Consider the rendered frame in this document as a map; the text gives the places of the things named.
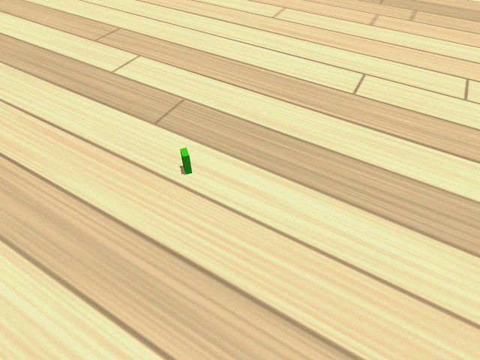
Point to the carton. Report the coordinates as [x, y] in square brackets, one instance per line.
[186, 160]

